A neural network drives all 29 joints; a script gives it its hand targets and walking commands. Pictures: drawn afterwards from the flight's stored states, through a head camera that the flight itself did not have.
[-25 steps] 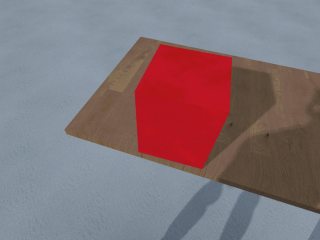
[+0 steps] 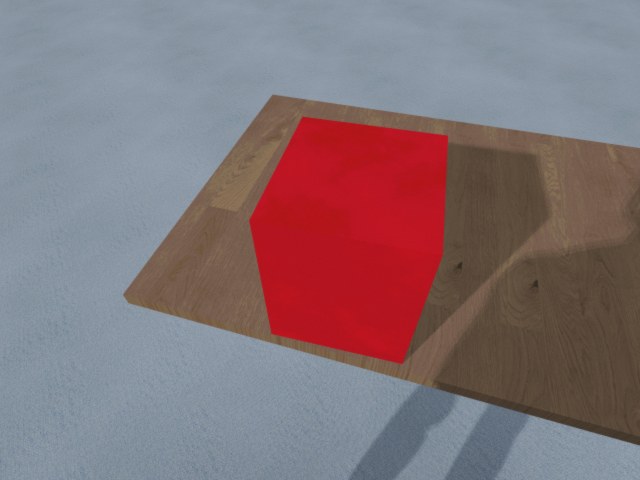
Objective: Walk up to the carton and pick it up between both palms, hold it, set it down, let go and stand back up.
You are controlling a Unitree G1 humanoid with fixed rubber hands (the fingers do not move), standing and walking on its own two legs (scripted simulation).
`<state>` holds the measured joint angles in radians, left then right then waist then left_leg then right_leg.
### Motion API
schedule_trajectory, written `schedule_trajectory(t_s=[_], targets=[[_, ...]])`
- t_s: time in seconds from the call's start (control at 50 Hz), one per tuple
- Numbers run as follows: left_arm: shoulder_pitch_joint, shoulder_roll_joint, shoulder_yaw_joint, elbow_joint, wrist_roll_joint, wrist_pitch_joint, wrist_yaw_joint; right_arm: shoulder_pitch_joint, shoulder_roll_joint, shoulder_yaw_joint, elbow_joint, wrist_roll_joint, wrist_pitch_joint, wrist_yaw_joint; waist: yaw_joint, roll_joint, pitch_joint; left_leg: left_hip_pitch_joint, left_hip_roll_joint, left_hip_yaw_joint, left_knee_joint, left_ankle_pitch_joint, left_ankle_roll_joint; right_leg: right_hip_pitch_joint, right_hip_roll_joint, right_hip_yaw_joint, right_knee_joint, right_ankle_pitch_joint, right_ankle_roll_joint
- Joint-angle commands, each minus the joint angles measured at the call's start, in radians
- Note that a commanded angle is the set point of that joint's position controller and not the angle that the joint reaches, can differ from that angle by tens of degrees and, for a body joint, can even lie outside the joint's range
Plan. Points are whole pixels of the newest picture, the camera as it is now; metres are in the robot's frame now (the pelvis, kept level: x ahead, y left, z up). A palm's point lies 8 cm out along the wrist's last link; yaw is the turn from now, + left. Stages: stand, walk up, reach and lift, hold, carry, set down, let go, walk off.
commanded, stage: walk up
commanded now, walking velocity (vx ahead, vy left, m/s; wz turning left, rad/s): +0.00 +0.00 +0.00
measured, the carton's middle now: (353, 242) +0.43 -0.04 +0.05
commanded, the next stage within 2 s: none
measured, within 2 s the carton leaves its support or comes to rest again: neither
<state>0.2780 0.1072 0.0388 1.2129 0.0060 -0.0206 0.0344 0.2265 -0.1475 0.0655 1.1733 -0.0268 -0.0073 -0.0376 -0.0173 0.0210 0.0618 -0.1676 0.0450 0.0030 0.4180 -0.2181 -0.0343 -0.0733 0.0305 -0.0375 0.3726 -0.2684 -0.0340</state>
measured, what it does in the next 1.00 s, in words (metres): lifts its right foot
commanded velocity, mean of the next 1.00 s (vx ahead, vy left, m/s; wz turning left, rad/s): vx -0.02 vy -0.02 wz -0.04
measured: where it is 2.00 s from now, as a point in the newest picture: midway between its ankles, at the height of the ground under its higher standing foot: outside the picture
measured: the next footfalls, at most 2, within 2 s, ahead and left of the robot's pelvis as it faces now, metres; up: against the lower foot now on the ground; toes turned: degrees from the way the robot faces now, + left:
right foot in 1.10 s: +0.03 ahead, -0.20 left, +0.00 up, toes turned -8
left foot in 1.38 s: +0.04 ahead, -0.01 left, +0.00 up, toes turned -2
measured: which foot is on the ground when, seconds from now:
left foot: down 0.00-1.00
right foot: down 0.00-0.90, up 0.92-1.00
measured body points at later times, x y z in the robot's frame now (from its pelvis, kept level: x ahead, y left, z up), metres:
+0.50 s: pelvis +0.02 -0.01 +0.00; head +0.04 -0.02 +0.45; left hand +0.00 +0.19 -0.16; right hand +0.01 -0.22 -0.17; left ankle +0.00 +0.14 -0.74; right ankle -0.04 -0.10 -0.74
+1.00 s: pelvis +0.01 -0.04 -0.01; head +0.05 -0.04 +0.43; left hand +0.03 +0.21 -0.17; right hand -0.02 -0.29 -0.17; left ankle +0.01 +0.14 -0.74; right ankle -0.05 -0.12 -0.67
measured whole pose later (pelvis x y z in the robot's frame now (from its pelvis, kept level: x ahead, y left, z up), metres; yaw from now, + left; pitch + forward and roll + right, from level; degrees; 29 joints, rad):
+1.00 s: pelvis +0.01 -0.04 -0.01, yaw -5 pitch -1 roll +1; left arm 0.27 0.20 0.09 1.08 0.03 0.06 0.03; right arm 0.24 -0.16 -0.06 1.11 -0.03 0.00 -0.11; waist -0.04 -0.04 0.10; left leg -0.22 0.14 0.06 0.54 -0.30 -0.11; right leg -0.43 0.05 -0.03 1.15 -0.55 0.02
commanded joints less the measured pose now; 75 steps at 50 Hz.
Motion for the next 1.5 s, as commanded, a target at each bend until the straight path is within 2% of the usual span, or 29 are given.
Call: schedule_trajectory(t_s=[0.0, 0.8, 0.82, 0.84, 0.86, 0.88, 0.9, 0.92, 0.94, 0.96, 0.98, 1.0, 1.04, 1.06, 1.08, 1.1, 1.12, 1.14, 1.16, 1.18, 1.2, 1.24, 1.28, 1.32, 1.34, 1.38, 1.4, 1.42, 1.48], targets=[[0.083, 0.077, 0.012, -0.008, 0.001, -0.004, 0.003, 0.056, -0.072, -0.011, -0.011, 0.002, -0.009, -0.007, 0.005, 0.0, 0.004, 0.015, 0.057, -0.057, -0.045, 0.21, 0.046, -0.035, -0.113, 0.101, -0.064, 0.249, -0.022], [0.123, 0.07, 0.003, -0.026, 0.003, -0.01, 0.02, 0.099, -0.038, -0.044, 0.026, 0.001, 0.006, -0.02, 0.011, -0.026, 0.016, 0.036, 0.058, -0.025, -0.032, 0.215, 0.019, 0.002, -0.118, 0.1, -0.058, 0.474, -0.025], [0.137, 0.088, 0.0, -0.035, -0.008, -0.011, 0.019, 0.116, -0.073, -0.066, 0.018, 0.04, 0.002, -0.021, 0.009, -0.062, -0.01, 0.035, 0.068, -0.008, -0.006, 0.256, 0.021, 0.026, -0.126, 0.092, -0.039, 0.534, -0.021], [0.055, 0.279, 0.068, -0.073, -0.032, 0.032, 0.018, 0.087, -0.257, -0.13, -0.058, 0.046, -0.001, -0.066, -0.053, -0.213, 0.07, 0.082, 0.197, -0.005, 0.143, 0.653, 0.027, -0.158, -0.081, 0.035, 0.211, 0.675, 0.016], [0.028, 0.234, 0.064, -0.114, -0.03, 0.045, 0.018, 0.23, -0.305, -0.147, -0.02, 0.039, -0.003, -0.083, -0.09, -0.093, -0.033, 0.277, 0.316, -0.096, 0.142, 1.078, 0.105, -0.329, -0.045, 0.0, 0.387, 0.393, 0.043], [-0.021, 0.175, 0.064, -0.161, -0.017, 0.052, 0.011, 0.345, -0.294, -0.155, 0.012, 0.028, 0.008, -0.091, -0.141, 0.113, -0.093, 0.348, 0.507, -0.252, 0.097, 1.41, 0.255, -0.479, 0.038, -0.042, 0.659, -0.278, 0.065], [-0.046, 0.159, 0.067, -0.206, 0.017, 0.068, 0.01, 0.381, -0.281, -0.161, 0.019, 0.018, 0.016, -0.096, -0.131, 0.163, -0.137, 0.226, 0.574, -0.283, 0.059, 1.308, 0.323, -0.445, -0.009, 0.037, 0.89, -0.468, 0.078], [-0.069, 0.137, 0.066, -0.236, 0.035, 0.076, 0.005, 0.33, -0.252, -0.168, 0.001, 0.008, 0.018, -0.095, -0.099, 0.146, -0.125, 0.104, 0.532, -0.206, 0.03, 1.114, 0.306, -0.417, -0.05, 0.113, 1.007, -0.429, 0.076], [-0.043, 0.085, 0.052, -0.252, 0.042, 0.073, -0.009, 0.24, -0.244, -0.176, -0.021, -0.021, 0.02, -0.088, -0.048, 0.168, -0.117, -0.008, 0.476, -0.18, -0.039, 0.403, 0.226, -0.404, -0.122, 0.176, 0.992, -0.305, 0.054], [-0.03, 0.086, 0.053, -0.269, 0.029, 0.076, -0.022, 0.087, -0.224, -0.18, -0.073, -0.036, 0.025, -0.083, -0.002, 0.241, -0.029, -0.178, 0.43, -0.171, -0.108, -0.015, 0.157, -0.383, -0.145, 0.205, 0.982, -0.244, 0.058], [0.048, 0.049, 0.032, -0.275, 0.005, 0.064, -0.035, -0.154, -0.142, -0.148, -0.148, -0.023, 0.019, -0.067, 0.124, 0.414, 0.005, -0.339, 0.227, -0.013, -0.141, -0.245, 0.036, -0.227, -0.146, 0.178, 0.666, -0.271, 0.033], [0.081, 0.102, 0.043, -0.264, 0.002, 0.061, -0.044, -0.214, -0.124, -0.142, -0.178, -0.024, 0.019, -0.051, 0.127, 0.427, 0.032, -0.358, 0.175, 0.049, -0.156, -0.243, -0.002, -0.184, -0.117, 0.131, 0.495, -0.272, 0.038], [0.208, 0.1, 0.051, -0.189, 0.009, 0.044, -0.025, -0.122, -0.155, -0.152, -0.142, -0.019, 0.025, -0.043, 0.153, 0.236, 0.013, -0.27, 0.158, 0.07, 0.046, -0.082, 0.038, -0.031, -0.059, -0.039, 0.174, -0.049, 0.054], [0.29, 0.132, 0.061, -0.137, 0.011, 0.038, -0.006, -0.047, -0.157, -0.157, -0.118, -0.031, 0.032, -0.033, 0.159, 0.025, 0.012, -0.274, 0.13, 0.075, 0.247, -0.057, 0.033, 0.042, -0.027, -0.071, 0.069, 0.062, 0.08], [0.259, 0.174, 0.053, -0.154, 0.028, 0.019, 0.001, 0.053, -0.116, -0.149, -0.105, -0.042, 0.044, -0.024, 0.125, -0.306, 0.042, -0.398, 0.073, 0.096, 0.465, -0.414, 0.019, 0.021, -0.084, 0.031, 0.036, 0.11, 0.088], [0.169, 0.26, 0.037, -0.215, 0.027, 0.011, 0.004, 0.214, -0.003, -0.114, -0.103, -0.011, 0.06, -0.022, 0.016, -0.542, 0.046, -0.366, -0.032, 0.051, 0.538, -0.471, -0.005, -0.227, -0.363, 0.378, -0.128, 0.18, -0.003], [0.062, 0.286, 0.047, -0.251, 0.03, 0.015, -0.004, 0.179, -0.058, -0.124, -0.152, 0.012, 0.079, -0.017, 0.035, -0.562, 0.055, -0.174, 0.017, -0.05, 0.56, -0.399, 0.029, -0.515, -0.457, 0.619, -0.269, -0.153, -0.162], [-0.029, 0.219, 0.028, -0.276, 0.042, 0.011, -0.013, 0.032, -0.15, -0.141, -0.195, 0.031, 0.08, -0.001, 0.022, -0.391, 0.17, -0.191, 0.008, -0.048, 0.609, -0.341, 0.029, -0.549, -0.383, 0.614, -0.319, -0.187, -0.161], [-0.084, 0.197, 0.011, -0.301, 0.034, 0.0, -0.011, 0.013, -0.145, -0.145, -0.179, 0.03, 0.077, 0.006, -0.008, -0.249, 0.168, -0.273, 0.012, -0.056, 0.612, -0.296, 0.042, -0.391, -0.335, 0.401, -0.209, -0.022, -0.135], [-0.129, 0.229, 0.02, -0.317, 0.033, -0.003, -0.004, 0.116, -0.099, -0.135, -0.137, 0.022, 0.072, 0.012, -0.045, -0.251, 0.081, -0.314, 0.0, -0.043, 0.617, -0.282, 0.047, -0.241, -0.322, 0.283, -0.115, 0.204, -0.143], [-0.122, 0.21, 0.019, -0.31, 0.018, -0.004, 0.003, 0.175, -0.083, -0.128, -0.106, 0.013, 0.068, 0.012, -0.047, -0.213, 0.019, -0.236, 0.025, -0.031, 0.581, -0.26, 0.053, -0.224, -0.303, 0.223, -0.094, 0.281, -0.137], [-0.026, 0.17, 0.02, -0.253, 0.025, -0.015, 0.0, 0.107, -0.062, -0.097, -0.112, -0.013, 0.052, 0.003, -0.003, -0.145, -0.021, -0.155, 0.024, -0.026, 0.426, -0.268, 0.044, -0.149, -0.29, 0.212, -0.045, 0.52, -0.139], [0.003, 0.15, 0.007, -0.22, 0.021, -0.015, 0.008, 0.096, -0.058, -0.093, -0.108, -0.003, 0.04, -0.003, -0.002, -0.13, -0.053, -0.16, 0.019, -0.011, 0.285, -0.244, 0.037, -0.016, -0.282, 0.164, 0.007, 0.651, -0.139], [0.011, 0.159, 0.008, -0.198, 0.018, -0.004, 0.01, 0.101, -0.065, -0.088, -0.097, 0.001, 0.03, -0.01, 0.002, -0.117, -0.079, -0.053, 0.009, 0.001, 0.082, -0.109, 0.047, -0.009, -0.277, 0.169, 0.05, 0.645, -0.138], [0.002, 0.163, 0.013, -0.187, 0.015, 0.003, 0.009, 0.133, -0.06, -0.082, -0.087, 0.002, 0.019, -0.01, -0.017, -0.091, -0.097, 0.038, 0.023, -0.009, -0.042, 0.071, 0.052, -0.046, -0.257, 0.152, 0.062, 0.57, -0.112], [0.035, 0.118, 0.004, -0.173, -0.005, 0.01, 0.001, 0.143, -0.1, -0.089, -0.074, -0.001, 0.002, -0.008, 0.024, 0.018, -0.114, 0.182, 0.133, -0.148, -0.079, 0.355, 0.086, -0.16, -0.146, 0.085, 0.063, 0.171, -0.043], [0.059, 0.054, -0.017, -0.155, -0.015, 0.023, 0.003, 0.085, -0.099, -0.086, -0.065, 0.005, 0.003, 0.001, 0.053, 0.124, -0.046, 0.009, 0.164, -0.188, -0.122, 0.254, 0.13, -0.091, -0.088, 0.048, 0.019, -0.008, -0.019], [0.055, 0.057, -0.022, -0.14, -0.003, 0.031, 0.005, 0.052, -0.071, -0.085, -0.063, 0.003, 0.004, 0.009, 0.058, 0.185, 0.027, -0.111, 0.15, -0.203, -0.167, 0.076, 0.134, -0.018, -0.095, 0.051, -0.014, -0.001, -0.016], [0.024, 0.105, -0.014, -0.095, 0.008, 0.022, 0.002, 0.045, -0.015, -0.064, -0.065, 0.003, -0.005, 0.002, 0.045, 0.08, 0.087, -0.041, 0.076, -0.124, -0.172, 0.113, 0.097, -0.055, -0.119, 0.08, -0.052, 0.139, -0.016]])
